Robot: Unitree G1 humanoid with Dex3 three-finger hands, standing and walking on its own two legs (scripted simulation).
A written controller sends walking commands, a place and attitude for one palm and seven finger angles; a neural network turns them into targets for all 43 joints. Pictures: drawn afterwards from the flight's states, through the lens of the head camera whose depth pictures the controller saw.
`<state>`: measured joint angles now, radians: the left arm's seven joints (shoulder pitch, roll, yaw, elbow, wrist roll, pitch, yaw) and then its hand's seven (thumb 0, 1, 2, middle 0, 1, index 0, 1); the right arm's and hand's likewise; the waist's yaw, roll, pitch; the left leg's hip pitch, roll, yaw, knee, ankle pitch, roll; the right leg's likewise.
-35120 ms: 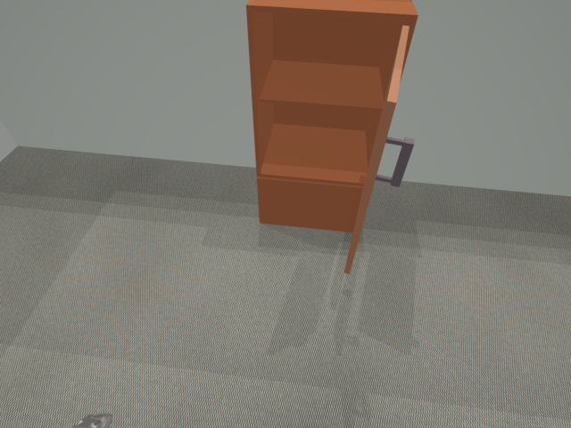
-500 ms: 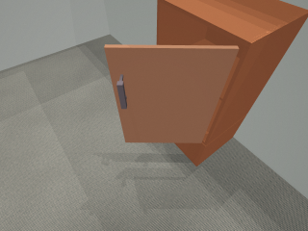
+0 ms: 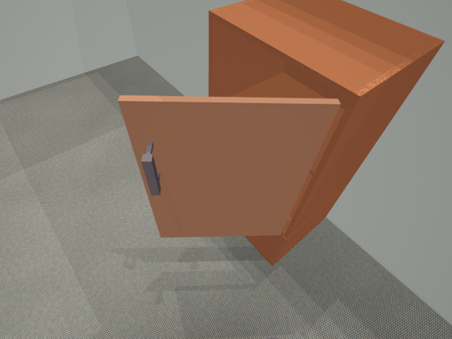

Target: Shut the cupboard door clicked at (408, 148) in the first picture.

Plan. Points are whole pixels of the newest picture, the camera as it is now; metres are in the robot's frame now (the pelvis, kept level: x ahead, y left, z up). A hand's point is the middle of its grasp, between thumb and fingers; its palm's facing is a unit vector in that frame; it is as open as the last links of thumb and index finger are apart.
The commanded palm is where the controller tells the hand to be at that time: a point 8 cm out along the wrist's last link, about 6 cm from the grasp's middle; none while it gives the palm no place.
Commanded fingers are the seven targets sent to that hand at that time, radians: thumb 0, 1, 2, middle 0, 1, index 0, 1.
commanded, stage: come to a stop and stand still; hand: left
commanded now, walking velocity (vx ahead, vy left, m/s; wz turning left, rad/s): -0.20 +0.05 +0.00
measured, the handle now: (153, 169) +0.47 +0.19 -0.02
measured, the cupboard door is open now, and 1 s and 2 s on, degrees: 52 52 52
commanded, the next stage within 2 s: look again from close up in 1.46 s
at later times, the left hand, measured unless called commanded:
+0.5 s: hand out of the picture +0.10 +0.18 -0.18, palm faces +0.06 -0.98 -0.20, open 7.4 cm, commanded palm none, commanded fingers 0.00 0.90 0.90 -0.20 -0.30 -0.20 -0.30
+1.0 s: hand out of the picture +0.01 +0.12 -0.17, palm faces +0.04 -0.99 -0.15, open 7.4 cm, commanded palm none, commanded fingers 0.00 0.90 0.90 -0.20 -0.30 -0.20 -0.30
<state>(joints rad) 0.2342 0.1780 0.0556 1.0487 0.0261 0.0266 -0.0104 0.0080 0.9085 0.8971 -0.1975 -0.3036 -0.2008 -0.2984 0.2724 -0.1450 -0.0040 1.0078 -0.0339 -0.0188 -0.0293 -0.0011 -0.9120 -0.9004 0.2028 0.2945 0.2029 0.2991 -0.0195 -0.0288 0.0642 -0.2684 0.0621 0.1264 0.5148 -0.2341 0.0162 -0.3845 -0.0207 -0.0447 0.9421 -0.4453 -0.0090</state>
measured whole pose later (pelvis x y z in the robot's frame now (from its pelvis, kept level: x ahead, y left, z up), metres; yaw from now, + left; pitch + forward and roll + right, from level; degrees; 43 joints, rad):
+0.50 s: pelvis +0.03 -0.01 +0.00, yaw +1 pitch +0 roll +0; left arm 0.14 0.21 0.06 1.01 0.02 0.07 0.04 0.00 0.91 0.90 -0.20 -0.30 -0.20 -0.30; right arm 0.18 -0.19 -0.04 1.00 -0.02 0.04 -0.04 0.00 -0.91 -0.90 0.20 0.29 0.20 0.30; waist 0.00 -0.06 0.09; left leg -0.23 0.01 0.09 0.53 -0.29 0.04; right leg -0.35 -0.01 0.02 0.82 -0.47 0.02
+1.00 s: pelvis +0.02 -0.04 +0.01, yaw +1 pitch -1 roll +1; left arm 0.29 0.13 0.00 1.15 0.01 0.00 0.03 0.01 0.91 0.90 -0.20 -0.30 -0.20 -0.30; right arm 0.26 -0.16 0.00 1.15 -0.01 0.01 -0.03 0.00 -0.92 -0.90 0.20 0.29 0.20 0.30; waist -0.01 -0.02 0.04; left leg -0.16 0.02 0.07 0.39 -0.20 -0.01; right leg -0.06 0.01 -0.01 0.38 -0.30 -0.02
